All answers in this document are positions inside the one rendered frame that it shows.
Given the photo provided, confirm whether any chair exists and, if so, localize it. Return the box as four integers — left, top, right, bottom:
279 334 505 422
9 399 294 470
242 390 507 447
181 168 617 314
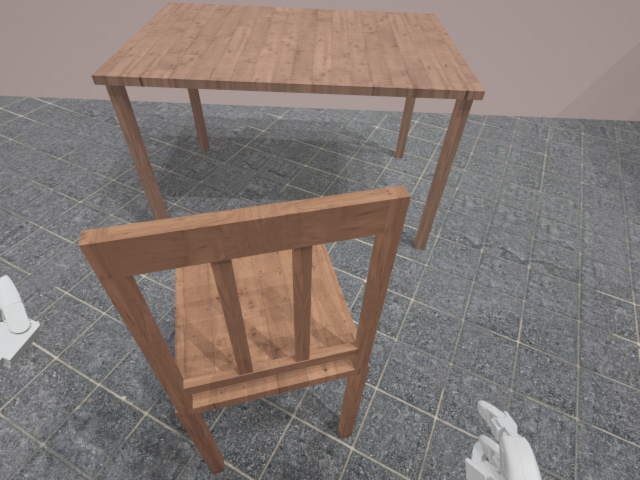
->
78 185 411 474

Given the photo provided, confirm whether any left robot hand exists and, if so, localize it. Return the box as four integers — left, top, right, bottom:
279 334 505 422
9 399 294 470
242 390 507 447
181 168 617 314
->
0 275 40 369

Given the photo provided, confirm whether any table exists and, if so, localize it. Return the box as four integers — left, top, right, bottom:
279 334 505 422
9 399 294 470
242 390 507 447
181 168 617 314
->
91 2 485 249

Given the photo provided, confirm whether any right robot hand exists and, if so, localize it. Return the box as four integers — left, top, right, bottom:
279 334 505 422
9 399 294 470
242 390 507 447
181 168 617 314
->
465 400 542 480

